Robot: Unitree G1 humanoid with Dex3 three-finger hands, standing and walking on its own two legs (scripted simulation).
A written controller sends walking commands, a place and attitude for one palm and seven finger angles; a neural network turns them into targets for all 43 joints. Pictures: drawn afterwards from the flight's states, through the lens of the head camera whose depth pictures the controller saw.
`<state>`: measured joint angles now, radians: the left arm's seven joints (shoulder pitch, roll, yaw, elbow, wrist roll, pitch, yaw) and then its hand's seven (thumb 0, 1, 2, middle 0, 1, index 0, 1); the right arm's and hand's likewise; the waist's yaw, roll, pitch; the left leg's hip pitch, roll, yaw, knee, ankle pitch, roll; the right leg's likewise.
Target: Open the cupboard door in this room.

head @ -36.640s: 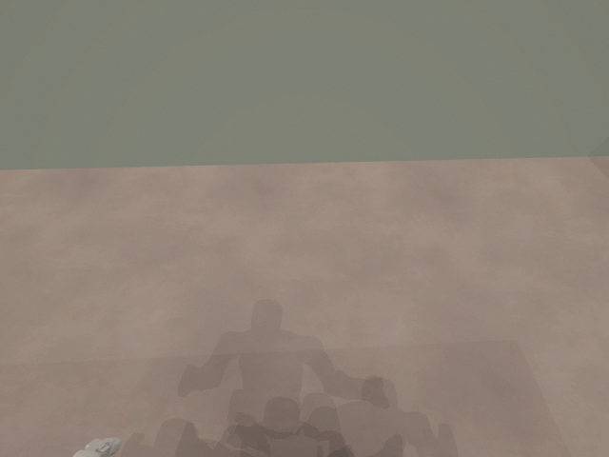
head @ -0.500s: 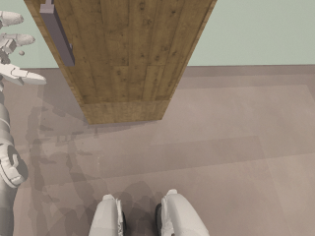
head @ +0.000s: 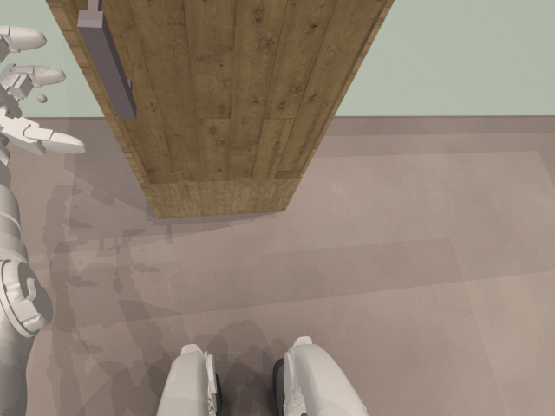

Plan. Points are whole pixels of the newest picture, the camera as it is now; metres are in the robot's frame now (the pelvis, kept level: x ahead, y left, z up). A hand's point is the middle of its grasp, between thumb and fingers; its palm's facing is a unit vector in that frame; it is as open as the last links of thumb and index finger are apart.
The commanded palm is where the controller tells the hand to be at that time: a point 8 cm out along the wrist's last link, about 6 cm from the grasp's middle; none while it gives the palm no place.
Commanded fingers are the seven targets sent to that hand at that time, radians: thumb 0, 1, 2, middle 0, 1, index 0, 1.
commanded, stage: move the hooked fingers beside the handle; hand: left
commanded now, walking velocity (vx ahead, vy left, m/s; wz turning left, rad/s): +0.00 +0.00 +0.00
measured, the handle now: (113, 61) +0.57 +0.18 +0.06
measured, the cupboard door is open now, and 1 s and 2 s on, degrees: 0 0 0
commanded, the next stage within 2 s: slide the fingers in behind the handle in 0.30 s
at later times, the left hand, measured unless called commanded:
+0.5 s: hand (54, 99) +0.51 +0.24 +0.06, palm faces +0.05 -1.00 -0.02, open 14.0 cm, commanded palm +0.49 +0.27 +0.05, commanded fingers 0.00 -0.50 0.30 -0.30 -1.20 -0.30 -1.20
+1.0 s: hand (84, 97) +0.51 +0.21 +0.06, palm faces +0.04 -1.00 -0.02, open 14.0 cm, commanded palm +0.49 +0.24 +0.05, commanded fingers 0.00 -0.50 0.30 -0.30 -1.20 -0.30 -1.20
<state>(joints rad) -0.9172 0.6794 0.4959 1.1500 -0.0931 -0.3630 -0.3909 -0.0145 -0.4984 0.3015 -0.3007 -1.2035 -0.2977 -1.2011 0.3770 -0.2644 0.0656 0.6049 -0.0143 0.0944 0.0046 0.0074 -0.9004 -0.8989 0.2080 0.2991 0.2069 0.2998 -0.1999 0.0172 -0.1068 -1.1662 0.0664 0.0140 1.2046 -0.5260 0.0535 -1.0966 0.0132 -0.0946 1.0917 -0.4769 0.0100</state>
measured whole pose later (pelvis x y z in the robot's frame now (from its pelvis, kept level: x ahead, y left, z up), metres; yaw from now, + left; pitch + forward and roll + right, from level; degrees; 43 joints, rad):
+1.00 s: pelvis +0.00 -0.01 +0.00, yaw +0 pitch +27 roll -4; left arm -0.91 0.58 0.44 1.14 -0.09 -0.41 -0.29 -0.01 -0.50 0.30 -0.30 -1.20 -0.30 -1.20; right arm 0.37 -0.26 0.05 0.61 -0.02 0.09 0.01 0.01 -0.90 -0.90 0.21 0.30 0.21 0.30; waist -0.20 0.02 -0.11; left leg -1.15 0.07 0.02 1.21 -0.52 0.04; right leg -1.10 0.02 -0.09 1.12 -0.48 -0.01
